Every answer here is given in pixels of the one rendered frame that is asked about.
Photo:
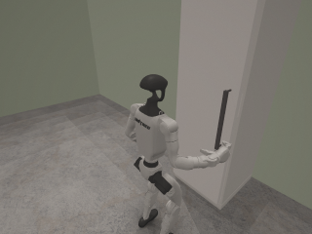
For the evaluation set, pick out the robot right forearm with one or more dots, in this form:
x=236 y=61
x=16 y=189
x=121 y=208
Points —
x=197 y=162

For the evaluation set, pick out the robot left upper arm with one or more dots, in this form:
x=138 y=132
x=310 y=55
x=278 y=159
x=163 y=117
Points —
x=130 y=130

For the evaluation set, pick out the fridge door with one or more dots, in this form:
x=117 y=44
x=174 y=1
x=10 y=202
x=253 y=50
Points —
x=215 y=43

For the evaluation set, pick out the humanoid robot head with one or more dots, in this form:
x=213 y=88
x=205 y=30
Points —
x=153 y=83

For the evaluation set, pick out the handle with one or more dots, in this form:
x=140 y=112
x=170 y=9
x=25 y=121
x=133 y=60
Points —
x=217 y=144

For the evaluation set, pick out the right robot hand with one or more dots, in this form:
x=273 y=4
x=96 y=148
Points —
x=223 y=152

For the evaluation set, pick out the right robot shin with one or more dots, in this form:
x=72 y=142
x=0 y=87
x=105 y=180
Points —
x=169 y=220

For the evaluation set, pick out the robot right upper arm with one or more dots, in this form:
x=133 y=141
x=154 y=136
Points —
x=169 y=128

